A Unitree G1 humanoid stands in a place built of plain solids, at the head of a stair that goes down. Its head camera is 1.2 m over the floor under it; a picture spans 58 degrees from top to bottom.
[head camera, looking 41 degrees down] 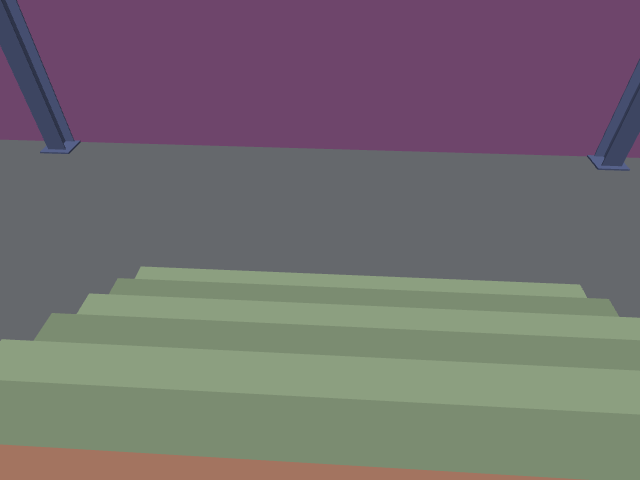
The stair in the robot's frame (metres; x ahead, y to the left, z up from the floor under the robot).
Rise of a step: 0.17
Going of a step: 0.28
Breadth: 3.10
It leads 3 degrees to the right of straight ahead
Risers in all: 7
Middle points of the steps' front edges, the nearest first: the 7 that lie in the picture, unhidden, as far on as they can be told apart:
0.47 -0.16 0.00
0.75 -0.17 -0.16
1.03 -0.19 -0.33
1.31 -0.20 -0.50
1.59 -0.22 -0.66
1.87 -0.24 -0.83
2.15 -0.25 -0.99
